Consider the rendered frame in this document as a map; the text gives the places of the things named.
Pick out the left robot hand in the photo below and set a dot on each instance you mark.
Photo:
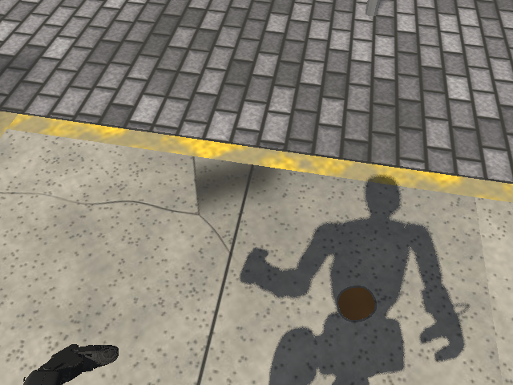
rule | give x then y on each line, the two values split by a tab
71	362

